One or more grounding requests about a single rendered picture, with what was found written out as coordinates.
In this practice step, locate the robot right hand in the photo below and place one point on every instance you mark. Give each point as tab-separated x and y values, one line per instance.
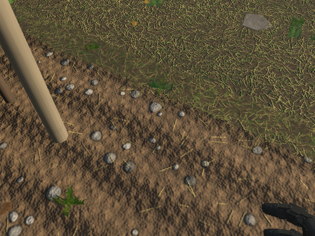
294	214

